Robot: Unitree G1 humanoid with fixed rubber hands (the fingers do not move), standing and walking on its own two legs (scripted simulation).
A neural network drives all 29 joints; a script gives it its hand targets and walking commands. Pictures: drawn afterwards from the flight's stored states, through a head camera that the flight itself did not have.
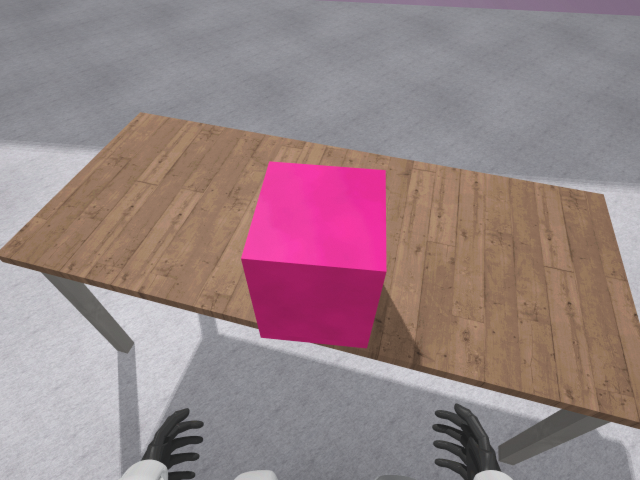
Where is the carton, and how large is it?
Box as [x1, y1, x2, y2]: [241, 161, 385, 347]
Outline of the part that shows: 269,161 241,257 260,336 268,338 366,347 385,274 385,170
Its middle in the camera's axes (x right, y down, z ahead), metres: +0.00 +0.03 +0.69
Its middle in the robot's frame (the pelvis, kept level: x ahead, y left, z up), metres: +0.47 +0.03 -0.08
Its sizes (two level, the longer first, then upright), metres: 0.210 0.200 0.250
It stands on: a table, 0.56 m high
